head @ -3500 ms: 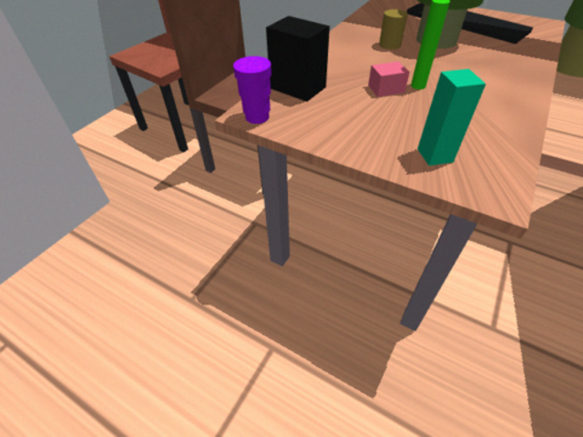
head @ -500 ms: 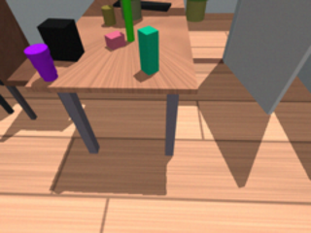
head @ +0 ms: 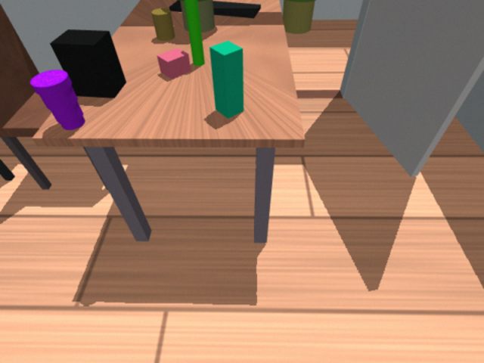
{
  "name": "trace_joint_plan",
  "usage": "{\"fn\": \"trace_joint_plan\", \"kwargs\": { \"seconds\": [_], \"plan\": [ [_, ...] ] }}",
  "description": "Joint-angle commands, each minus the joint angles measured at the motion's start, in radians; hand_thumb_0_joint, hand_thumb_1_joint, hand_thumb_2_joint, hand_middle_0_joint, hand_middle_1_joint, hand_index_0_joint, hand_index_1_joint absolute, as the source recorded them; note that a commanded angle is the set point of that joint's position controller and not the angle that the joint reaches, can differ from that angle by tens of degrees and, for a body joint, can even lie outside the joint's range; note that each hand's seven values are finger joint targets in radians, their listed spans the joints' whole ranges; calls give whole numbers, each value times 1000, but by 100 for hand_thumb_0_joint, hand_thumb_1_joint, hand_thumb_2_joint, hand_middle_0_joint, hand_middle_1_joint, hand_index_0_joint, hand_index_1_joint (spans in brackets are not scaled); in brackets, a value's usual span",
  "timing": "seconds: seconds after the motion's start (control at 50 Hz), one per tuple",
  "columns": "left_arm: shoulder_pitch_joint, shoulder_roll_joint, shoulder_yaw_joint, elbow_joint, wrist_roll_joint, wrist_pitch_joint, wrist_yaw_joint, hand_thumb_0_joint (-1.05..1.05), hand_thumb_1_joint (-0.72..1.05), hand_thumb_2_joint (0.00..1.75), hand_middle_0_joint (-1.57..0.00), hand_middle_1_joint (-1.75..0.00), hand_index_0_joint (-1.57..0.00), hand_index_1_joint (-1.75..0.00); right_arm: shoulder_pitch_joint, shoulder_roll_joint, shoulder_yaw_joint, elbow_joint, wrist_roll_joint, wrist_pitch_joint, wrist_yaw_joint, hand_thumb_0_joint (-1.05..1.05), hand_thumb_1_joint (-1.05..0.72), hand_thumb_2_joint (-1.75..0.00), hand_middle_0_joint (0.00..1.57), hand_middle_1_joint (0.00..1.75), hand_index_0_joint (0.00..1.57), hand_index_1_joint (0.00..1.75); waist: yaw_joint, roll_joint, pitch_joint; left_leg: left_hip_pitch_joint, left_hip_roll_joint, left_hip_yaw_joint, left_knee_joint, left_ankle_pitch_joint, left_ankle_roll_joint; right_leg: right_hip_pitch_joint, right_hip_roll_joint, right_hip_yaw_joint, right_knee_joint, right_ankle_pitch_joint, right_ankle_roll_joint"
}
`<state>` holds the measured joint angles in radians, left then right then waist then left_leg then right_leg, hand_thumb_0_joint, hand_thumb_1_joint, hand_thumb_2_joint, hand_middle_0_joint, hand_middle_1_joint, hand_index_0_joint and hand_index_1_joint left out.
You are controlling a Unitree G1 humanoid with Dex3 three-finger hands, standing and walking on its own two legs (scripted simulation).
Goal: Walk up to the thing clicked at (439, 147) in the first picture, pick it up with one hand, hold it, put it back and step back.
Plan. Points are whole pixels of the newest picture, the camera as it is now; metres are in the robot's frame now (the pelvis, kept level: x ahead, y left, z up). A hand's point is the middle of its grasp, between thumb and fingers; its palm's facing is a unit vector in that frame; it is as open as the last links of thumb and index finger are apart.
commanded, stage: stand
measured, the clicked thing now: (227, 81) +0.83 +0.05 +0.04
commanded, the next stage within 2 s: none
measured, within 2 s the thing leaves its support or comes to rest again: neither
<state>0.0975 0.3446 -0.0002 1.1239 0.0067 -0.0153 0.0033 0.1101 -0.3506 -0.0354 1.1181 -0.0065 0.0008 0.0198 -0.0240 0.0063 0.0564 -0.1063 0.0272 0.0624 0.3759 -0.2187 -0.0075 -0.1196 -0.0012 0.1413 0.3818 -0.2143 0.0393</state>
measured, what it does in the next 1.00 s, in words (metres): stands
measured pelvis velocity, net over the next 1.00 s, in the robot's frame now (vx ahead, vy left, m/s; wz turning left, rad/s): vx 0.00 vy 0.00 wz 0.05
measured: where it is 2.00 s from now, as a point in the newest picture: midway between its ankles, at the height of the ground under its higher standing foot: outside the picture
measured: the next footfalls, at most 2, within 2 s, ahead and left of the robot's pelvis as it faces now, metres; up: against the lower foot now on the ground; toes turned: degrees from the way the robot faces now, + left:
none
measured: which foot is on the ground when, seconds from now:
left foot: down 0.00-1.00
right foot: down 0.00-1.00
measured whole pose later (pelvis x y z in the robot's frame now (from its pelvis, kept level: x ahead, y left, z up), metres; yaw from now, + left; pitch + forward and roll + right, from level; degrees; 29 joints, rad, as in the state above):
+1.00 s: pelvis +0.00 +0.00 +0.00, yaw +3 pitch -2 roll +0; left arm 0.12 0.35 -0.01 1.11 0.00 -0.01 0.00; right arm 0.11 -0.35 -0.02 1.14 0.00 -0.01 0.02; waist -0.02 0.00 0.05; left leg -0.11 0.01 0.01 0.34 -0.19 -0.01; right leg -0.11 -0.02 0.09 0.34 -0.20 0.04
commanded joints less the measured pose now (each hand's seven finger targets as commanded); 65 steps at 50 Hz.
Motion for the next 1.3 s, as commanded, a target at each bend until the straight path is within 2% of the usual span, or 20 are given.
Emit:
{"fn": "trace_joint_plan", "kwargs": {
  "seconds": [0.0,0.04,0.08,0.18,0.22,0.26,0.36,0.38,0.42,0.46,0.5,0.56,0.58,0.6,0.7,0.82,0.86,0.96,1.1,1.28],
  "plan": [
    [-43,223,42,-61,-3,-18,13,0,90,90,-20,-30,-20,-30,-62,-215,-34,-65,-2,-27,-21,0,-90,-90,20,30,20,30,12,-14,-71,40,111,-103,-84,181,36,-22,-89,21,-47,261,-54],
    [-37,217,41,-60,-1,-15,13,0,90,90,-20,-30,-20,-30,-70,-215,-34,-63,0,-28,-23,0,-90,-90,20,30,20,30,15,-12,-78,65,113,-103,-78,216,35,-28,-87,14,-48,271,-51],
    [-34,216,39,-60,-2,-14,13,0,90,90,-20,-30,-20,-30,-58,-213,-32,-58,1,-28,-22,0,-90,-90,20,30,20,30,13,-7,-70,46,107,-102,-91,165,33,-27,-90,15,-64,233,-48],
    [-38,219,40,-67,-1,-14,11,0,90,90,-20,-30,-20,-30,-57,-218,-31,-52,0,-27,-23,0,-90,-90,20,30,20,30,11,-3,-104,70,105,-98,-83,181,31,-13,-97,17,-70,253,-52],
    [-44,220,38,-66,-1,-14,11,0,90,90,-20,-30,-20,-30,-62,-213,-28,-50,-1,-25,-21,0,-90,-90,20,30,20,30,10,-3,-93,55,106,-103,-93,141,30,-18,-97,16,-75,209,-54],
    [-35,219,36,-66,0,-15,11,0,90,90,-20,-30,-20,-30,-59,-215,-28,-49,0,-26,-20,0,-90,-90,20,30,20,30,9,0,-92,55,106,-105,-87,166,32,-14,-99,12,-79,236,-49],
    [-36,224,37,-67,1,-15,10,0,90,90,-20,-30,-20,-30,-62,-210,-26,-49,-1,-27,-20,0,-90,-90,20,30,20,30,9,-13,-78,56,105,-108,-94,141,30,-38,-98,10,-84,204,-52],
    [-32,222,36,-64,0,-14,10,0,90,90,-20,-30,-20,-30,-56,-210,-26,-46,-2,-25,-19,0,-90,-90,20,30,20,30,9,-10,-63,37,101,-109,-102,106,29,-43,-97,10,-96,169,-51],
    [-35,224,36,-67,1,-15,10,0,90,90,-20,-30,-20,-30,-61,-211,-27,-47,-1,-25,-18,0,-90,-90,20,30,20,30,8,-16,-58,33,102,-112,-97,111,31,-40,-99,9,-92,175,-52],
    [-29,224,36,-64,3,-14,11,0,90,90,-20,-30,-20,-30,-59,-215,-28,-46,-1,-24,-18,0,-90,-90,20,30,20,30,7,-13,-55,30,103,-118,-107,80,30,-47,-94,4,-96,138,-52],
    [-15,221,37,-60,1,-13,8,0,90,90,-20,-30,-20,-30,-57,-216,-29,-43,-2,-23,-17,0,-90,-90,20,30,20,30,10,-11,-31,18,98,-122,-120,-1,30,-68,-91,9,-105,83,-54],
    [-10,222,39,-62,4,-12,7,0,90,90,-20,-30,-20,-30,-58,-221,-33,-45,-4,-22,-15,0,-90,-90,20,30,20,30,12,-3,-27,3,99,-130,-127,-50,34,-71,-90,12,-110,40,-56],
    [-14,225,39,-64,4,-13,6,0,90,90,-20,-30,-20,-30,-54,-211,-30,-45,-4,-23,-15,0,-90,-90,20,30,20,30,10,-23,-21,-4,95,-130,-125,-23,31,-67,-91,12,-107,49,-58],
    [-5,222,39,-63,4,-14,6,0,90,90,-20,-30,-20,-30,-53,-216,-31,-44,-3,-21,-13,0,-90,-90,20,30,20,30,13,-23,-24,-11,93,-131,-122,-43,31,-69,-90,13,-119,11,-54],
    [-16,227,41,-72,3,-18,8,0,90,90,-20,-30,-20,-30,-46,-213,-29,-47,-4,-26,-15,0,-90,-90,20,30,20,30,8,-23,-68,20,98,-129,-97,71,34,-37,-104,14,-98,139,-58],
    [-1,224,36,-69,1,-17,10,0,90,90,-20,-30,-20,-30,-41,-216,-25,-44,2,-28,-18,0,-90,-90,20,30,20,30,11,-18,-101,49,103,-126,-77,191,32,-1,-106,-5,-76,227,-58],
    [1,227,37,-68,1,-16,10,0,90,90,-20,-30,-20,-30,-34,-216,-24,-41,1,-28,-20,0,-90,-90,20,30,20,30,13,-18,-93,49,100,-122,-77,191,32,-5,-109,-2,-81,234,-55],
    [3,222,36,-68,1,-11,10,0,90,90,-20,-30,-20,-30,-37,-219,-22,-43,0,-25,-21,0,-90,-90,20,30,20,30,17,-12,-59,23,99,-130,-96,112,29,-28,-101,-9,-93,146,-54],
    [-4,223,37,-75,2,-14,10,0,90,90,-20,-30,-20,-30,-43,-217,-21,-49,1,-29,-22,0,-90,-90,20,30,20,30,18,1,-86,39,102,-128,-81,198,29,-1,-108,-9,-81,225,-55],
    [-5,223,38,-75,1,-13,10,0,90,90,-20,-30,-20,-30,-46,-217,-23,-52,2,-27,-21,0,-90,-90,20,30,20,30,16,-11,-74,46,99,-127,-85,174,28,-17,-105,-12,-92,200,-55]
  ]
}}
